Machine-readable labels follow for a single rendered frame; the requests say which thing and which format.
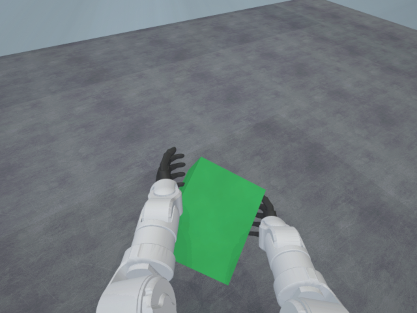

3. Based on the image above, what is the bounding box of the robot left upper arm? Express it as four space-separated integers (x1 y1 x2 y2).
96 274 177 313

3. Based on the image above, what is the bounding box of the robot right forearm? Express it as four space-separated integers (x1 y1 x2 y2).
259 216 343 307

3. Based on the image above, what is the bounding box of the robot left forearm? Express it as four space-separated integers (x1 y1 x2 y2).
96 179 183 309

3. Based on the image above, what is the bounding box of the robot left hand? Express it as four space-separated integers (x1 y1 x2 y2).
156 147 186 187

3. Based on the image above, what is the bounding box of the robot right upper arm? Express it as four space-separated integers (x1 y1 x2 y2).
280 297 349 313

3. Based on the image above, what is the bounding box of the robot right hand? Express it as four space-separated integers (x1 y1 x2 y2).
248 195 277 237

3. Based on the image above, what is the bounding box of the carton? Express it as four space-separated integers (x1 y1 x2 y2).
173 157 266 285

